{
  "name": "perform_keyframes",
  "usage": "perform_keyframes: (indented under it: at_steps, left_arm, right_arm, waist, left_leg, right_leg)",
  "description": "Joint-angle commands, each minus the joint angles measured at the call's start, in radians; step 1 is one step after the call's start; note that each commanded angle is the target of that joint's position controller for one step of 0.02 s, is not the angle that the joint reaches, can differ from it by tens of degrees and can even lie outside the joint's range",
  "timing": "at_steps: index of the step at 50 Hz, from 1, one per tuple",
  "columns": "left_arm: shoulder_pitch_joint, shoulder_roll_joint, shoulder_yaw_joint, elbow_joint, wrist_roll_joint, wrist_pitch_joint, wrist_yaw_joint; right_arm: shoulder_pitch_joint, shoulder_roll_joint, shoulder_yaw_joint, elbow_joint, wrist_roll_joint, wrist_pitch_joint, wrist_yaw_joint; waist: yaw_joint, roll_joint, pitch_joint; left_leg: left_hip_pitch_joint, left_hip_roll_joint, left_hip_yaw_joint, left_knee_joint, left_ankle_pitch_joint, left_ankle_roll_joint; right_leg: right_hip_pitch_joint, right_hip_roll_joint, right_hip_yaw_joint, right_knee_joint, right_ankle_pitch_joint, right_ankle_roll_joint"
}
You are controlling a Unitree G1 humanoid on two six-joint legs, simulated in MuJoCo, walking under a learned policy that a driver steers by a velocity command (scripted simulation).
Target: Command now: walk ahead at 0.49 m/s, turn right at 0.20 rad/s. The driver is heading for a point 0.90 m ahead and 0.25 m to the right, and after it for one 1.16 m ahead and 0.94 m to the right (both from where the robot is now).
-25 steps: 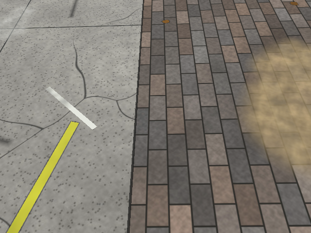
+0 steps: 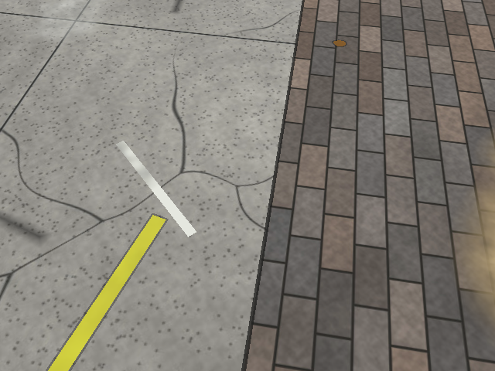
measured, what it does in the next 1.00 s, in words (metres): walks ahead, turning right: right foot, then left foot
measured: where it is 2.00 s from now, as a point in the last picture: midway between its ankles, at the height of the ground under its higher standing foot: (352, 256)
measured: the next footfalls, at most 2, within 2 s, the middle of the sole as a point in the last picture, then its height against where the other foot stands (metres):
right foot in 0.38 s outside the picture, level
left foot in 0.88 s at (242, 368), level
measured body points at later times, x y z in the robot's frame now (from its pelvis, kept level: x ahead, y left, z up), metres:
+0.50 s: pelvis +0.26 -0.07 -0.01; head +0.32 -0.09 +0.44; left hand +0.51 +0.14 -0.10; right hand +0.30 -0.37 -0.13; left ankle +0.18 +0.09 -0.62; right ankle +0.33 -0.16 -0.74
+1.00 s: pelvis +0.38 -0.04 +0.00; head +0.40 -0.03 +0.45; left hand +0.66 +0.10 -0.10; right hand +0.31 -0.33 -0.09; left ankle +0.43 +0.06 -0.74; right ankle +0.32 -0.17 -0.68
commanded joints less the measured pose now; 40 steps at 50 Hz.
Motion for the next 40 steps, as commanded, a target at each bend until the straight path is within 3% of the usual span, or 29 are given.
perform_keyframes:
  at_steps: [1,4,8,13,15,16,17,18,19,20,21,22,23,24,25,26,28,32,35,37,39,40]
  left_arm:
    - [0.078,0.065,0.022,-0.03,0.004,0.023,0.009]
    - [-0.003,0.054,0.022,-0.055,0.009,0.022,0.008]
    - [-0.117,0.027,0.01,-0.086,0.014,0.008,-0.016]
    - [-0.26,0.014,-0.002,-0.167,0.015,0.005,-0.051]
    - [-0.265,0.025,0.004,-0.194,0.014,0.006,-0.065]
    - [-0.235,0.043,0.014,-0.197,0.02,0.009,-0.069]
    - [-0.145,0.072,0.031,-0.182,0.028,0.009,-0.07]
    - [0.006,0.124,0.059,-0.149,0.03,0.006,-0.063]
    - [0.132,0.193,0.086,-0.128,0.036,0.007,-0.044]
    - [0.101,0.304,0.094,-0.148,0.055,0.01,-0.027]
    - [0.122,0.247,0.081,-0.189,0.063,0.009,-0.027]
    - [0.044,0.208,0.073,-0.205,0.053,0.015,-0.025]
    - [-0.019,0.167,0.065,-0.208,0.026,0.021,-0.02]
    - [-0.06,0.137,0.056,-0.213,0.012,0.031,-0.011]
    - [-0.079,0.133,0.053,-0.216,0.02,0.038,-0.006]
    - [-0.099,0.14,0.055,-0.22,0.032,0.045,-0.006]
    - [-0.116,0.154,0.061,-0.214,0.04,0.05,-0.002]
    - [-0.114,0.176,0.065,-0.198,0.029,0.08,0.028]
    - [-0.127,0.17,0.06,-0.197,0.03,0.1,0.049]
    - [-0.14,0.163,0.057,-0.206,0.024,0.107,0.055]
    - [-0.139,0.159,0.057,-0.211,0.023,0.109,0.05]
    - [-0.134,0.158,0.056,-0.211,0.026,0.109,0.045]
  right_arm:
    - [-0.009,-0.104,-0.036,-0.027,-0.003,-0.047,-0.002]
    - [0.015,-0.116,-0.041,0.009,-0.01,-0.05,-0.016]
    - [0.031,-0.141,-0.043,0.032,-0.004,-0.043,-0.03]
    - [0.119,-0.176,-0.054,0.084,0.014,-0.005,-0.04]
    - [0.111,-0.194,-0.058,0.086,0.018,0.015,-0.047]
    - [0.086,-0.209,-0.061,0.077,0.017,0.026,-0.056]
    - [0.068,-0.218,-0.062,0.066,0.016,0.037,-0.067]
    - [0.05,-0.217,-0.059,0.054,0.02,0.043,-0.076]
    - [0.048,-0.197,-0.046,0.035,0.017,0.032,-0.08]
    - [0.187,-0.049,0.0,-0.008,-0.039,0.008,-0.057]
    - [0.159,-0.145,-0.006,0.015,-0.012,-0.014,-0.04]
    - [0.048,-0.185,-0.017,-0.016,0.025,-0.013,-0.038]
    - [0.002,-0.171,-0.011,-0.031,0.019,-0.008,-0.049]
    - [-0.013,-0.166,-0.014,-0.025,0.005,0.004,-0.064]
    - [0.006,-0.173,-0.019,-0.026,0.004,0.021,-0.07]
    - [0.03,-0.169,-0.021,-0.023,0.004,0.037,-0.071]
    - [0.063,-0.131,-0.011,-0.014,0.0,0.052,-0.079]
    - [0.022,-0.127,-0.011,-0.022,-0.002,0.077,-0.098]
    - [-0.028,-0.126,-0.014,-0.034,-0.001,0.087,-0.099]
    - [-0.045,-0.13,-0.017,-0.044,0.006,0.084,-0.084]
    - [-0.086,-0.123,-0.016,-0.059,0.013,0.074,-0.068]
    - [-0.097,-0.124,-0.018,-0.066,0.016,0.066,-0.061]
  waist:
    - [0.018,0.072,-0.066]
    - [-0.005,0.075,-0.024]
    - [-0.051,0.066,0.003]
    - [-0.103,0.053,0.042]
    - [-0.08,0.074,0.019]
    - [-0.05,0.1,-0.006]
    - [-0.001,0.124,-0.065]
    - [0.078,0.118,-0.149]
    - [0.145,0.041,-0.235]
    - [0.007,-0.243,-0.373]
    - [0.094,-0.096,-0.62]
    - [0.104,-0.036,-0.506]
    - [0.071,0.028,-0.352]
    - [0.039,0.073,-0.249]
    - [0.0,0.055,-0.204]
    - [-0.025,0.028,-0.183]
    - [-0.044,-0.016,-0.19]
    - [-0.035,-0.05,-0.259]
    - [-0.024,-0.072,-0.248]
    - [-0.024,-0.085,-0.257]
    - [0.0,-0.132,-0.213]
    - [0.007,-0.16,-0.188]
  left_leg:
    - [0.074,0.305,-0.22,-0.294,0.193,0.149]
    - [0.112,0.278,-0.11,-0.314,0.248,0.118]
    - [0.157,0.26,0.0,-0.331,0.264,0.076]
    - [0.366,0.331,0.04,-0.266,0.376,0.07]
    - [0.417,0.344,0.065,-0.185,0.586,0.054]
    - [0.42,0.336,0.082,-0.094,0.821,0.037]
    - [0.409,0.32,0.091,0.046,1.003,0.016]
    - [0.339,0.283,0.105,0.249,1.005,-0.019]
    - [0.128,0.217,0.111,0.534,0.697,-0.086]
    - [-0.344,0.014,0.056,0.948,-0.493,-0.175]
    - [-0.366,-0.005,-0.198,1.092,-0.538,-0.174]
    - [-0.41,0.064,-0.23,1.055,-0.456,-0.155]
    - [-0.444,0.098,-0.201,0.969,-0.388,-0.15]
    - [-0.431,0.115,-0.183,0.91,-0.338,-0.159]
    - [-0.36,0.121,-0.187,0.867,-0.298,-0.165]
    - [-0.308,0.112,-0.181,0.829,-0.278,-0.173]
    - [-0.27,0.085,-0.165,0.742,-0.246,-0.198]
    - [-0.275,0.054,-0.19,0.638,-0.146,-0.224]
    - [-0.279,0.045,-0.21,0.591,-0.113,-0.226]
    - [-0.249,0.059,-0.22,0.513,-0.085,-0.219]
    - [-0.209,0.057,-0.206,0.38,-0.092,-0.195]
    - [-0.169,0.047,-0.191,0.308,-0.125,-0.181]
  right_leg:
    - [-0.079,-0.056,0.06,-0.038,0.09,0.021]
    - [-0.172,-0.042,0.078,-0.175,0.252,0.035]
    - [-0.154,-0.019,0.006,-0.415,0.442,0.025]
    - [-0.251,0.003,-0.06,-0.554,0.351,-0.016]
    - [-0.212,0.039,-0.107,-0.578,0.252,-0.047]
    - [-0.15,0.081,-0.146,-0.58,0.199,-0.062]
    - [-0.038,0.132,-0.177,-0.581,0.175,-0.08]
    - [0.164,0.172,-0.172,-0.649,0.258,-0.109]
    - [0.45,0.097,-0.039,-0.718,0.578,-0.162]
    - [0.882,-0.23,0.425,-0.594,1.161,-0.377]
    - [0.944,-0.311,0.604,-0.655,1.225,-0.47]
    - [0.853,-0.259,0.444,-0.679,1.169,-0.41]
    - [0.696,-0.196,0.348,-0.708,1.045,-0.351]
    - [0.548,-0.153,0.299,-0.747,0.955,-0.312]
    - [0.414,-0.121,0.265,-0.788,0.909,-0.3]
    - [0.327,-0.099,0.242,-0.809,0.897,-0.292]
    - [0.254,-0.072,0.197,-0.806,0.994,-0.283]
    - [0.273,-0.053,0.21,-0.76,0.985,-0.236]
    - [0.265,-0.043,0.258,-0.744,0.858,-0.203]
    - [0.254,-0.031,0.313,-0.776,0.48,-0.192]
    - [0.226,-0.009,0.37,-0.819,0.063,-0.184]
    - [0.207,-0.003,0.394,-0.825,-0.034,-0.184]
Keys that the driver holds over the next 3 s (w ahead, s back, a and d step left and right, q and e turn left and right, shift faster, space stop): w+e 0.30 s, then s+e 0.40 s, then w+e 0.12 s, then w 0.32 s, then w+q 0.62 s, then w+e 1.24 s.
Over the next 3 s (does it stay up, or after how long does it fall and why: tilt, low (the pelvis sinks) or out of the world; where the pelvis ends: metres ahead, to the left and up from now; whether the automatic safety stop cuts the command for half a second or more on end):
stays up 1.32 -0.50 0.00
